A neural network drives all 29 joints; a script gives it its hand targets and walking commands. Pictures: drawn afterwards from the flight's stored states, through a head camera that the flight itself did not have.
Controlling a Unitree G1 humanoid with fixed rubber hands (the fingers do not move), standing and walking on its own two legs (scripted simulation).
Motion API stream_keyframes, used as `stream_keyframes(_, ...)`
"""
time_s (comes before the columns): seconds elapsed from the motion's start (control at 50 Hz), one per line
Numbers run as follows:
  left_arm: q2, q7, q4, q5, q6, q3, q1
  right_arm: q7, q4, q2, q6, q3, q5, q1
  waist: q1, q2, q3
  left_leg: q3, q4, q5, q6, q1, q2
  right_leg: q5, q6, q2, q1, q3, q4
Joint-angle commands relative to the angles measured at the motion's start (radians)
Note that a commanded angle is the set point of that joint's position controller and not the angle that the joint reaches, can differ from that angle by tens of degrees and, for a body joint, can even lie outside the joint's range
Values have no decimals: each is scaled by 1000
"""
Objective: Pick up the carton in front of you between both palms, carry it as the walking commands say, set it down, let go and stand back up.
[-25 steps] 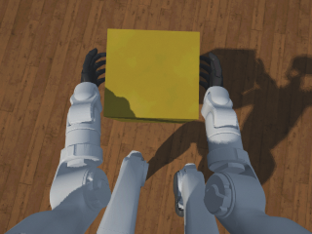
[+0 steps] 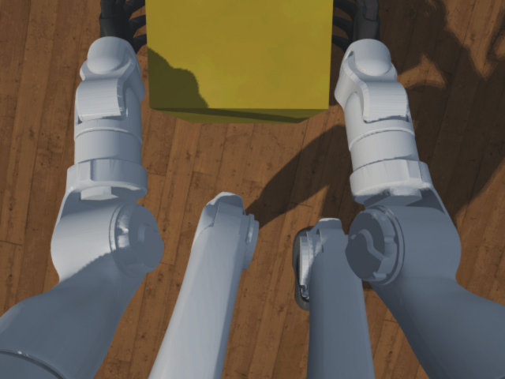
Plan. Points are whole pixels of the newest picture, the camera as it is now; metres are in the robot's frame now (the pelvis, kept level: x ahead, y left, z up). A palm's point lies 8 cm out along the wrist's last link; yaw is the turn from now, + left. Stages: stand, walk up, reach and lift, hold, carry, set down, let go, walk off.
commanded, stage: set down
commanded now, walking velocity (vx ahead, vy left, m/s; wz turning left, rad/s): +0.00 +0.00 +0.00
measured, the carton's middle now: (242, 50) +0.52 +0.14 -0.21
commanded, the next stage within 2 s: none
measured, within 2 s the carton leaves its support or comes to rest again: rests again in 0.78 s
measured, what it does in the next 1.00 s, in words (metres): lowers itself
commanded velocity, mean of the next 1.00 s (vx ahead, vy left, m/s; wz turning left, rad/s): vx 0.00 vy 0.00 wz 0.00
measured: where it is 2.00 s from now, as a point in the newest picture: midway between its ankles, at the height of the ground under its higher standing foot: (259, 268)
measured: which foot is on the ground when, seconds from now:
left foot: down 0.00-1.00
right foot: down 0.00-1.00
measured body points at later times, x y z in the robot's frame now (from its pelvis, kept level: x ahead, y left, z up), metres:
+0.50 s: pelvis +0.01 +0.01 -0.07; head +0.37 +0.07 +0.18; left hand +0.51 +0.30 -0.24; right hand +0.58 +0.00 -0.24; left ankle +0.11 +0.13 -0.44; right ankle +0.09 -0.12 -0.44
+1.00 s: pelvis +0.00 -0.01 -0.08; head +0.37 +0.05 +0.16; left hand +0.49 +0.29 -0.26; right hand +0.58 -0.01 -0.26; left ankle +0.11 +0.13 -0.44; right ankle +0.09 -0.12 -0.44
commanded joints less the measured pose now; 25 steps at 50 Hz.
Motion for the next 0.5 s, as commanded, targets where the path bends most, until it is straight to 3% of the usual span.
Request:
stream_keyframes(0.0, -792, -254, 7, -138, -19, -446, -616, 197, -11, 826, -33, 389, 114, -644, 92, 44, -1125, 192, -112, 323, -7, 776, -31, 150, -39, 68, 364, -162, -97)
stream_keyframes(0.24, -677, -255, 7, -209, -34, -472, -772, 194, 3, 734, -46, 451, 222, -800, 134, 35, -1093, 192, 31, 388, -7, 753, -6, 163, -43, 61, 317, -170, 66)
stream_keyframes(0.3, -660, -268, 3, -218, -41, -461, -797, 197, 6, 729, -50, 465, 235, -819, 153, -17, -1012, 183, 53, 413, 2, 663, -4, 190, -44, 58, 315, -167, 99)
stream_keyframes(0.4, -654, -275, 2, -243, -50, -458, -776, 195, -15, 759, -66, 522, 275, -829, 178, -59, -1038, 171, 98, 545, 13, 722, 1, 254, -40, 59, 301, -164, 134)
stream_keyframes(0.48, -654, -289, 49, -221, -50, -423, -726, 202, 22, 765, -69, 517, 271, -791, 184, -83, -966, 171, 112, 523, 20, 657, 5, 261, -40, 55, 275, -156, 140)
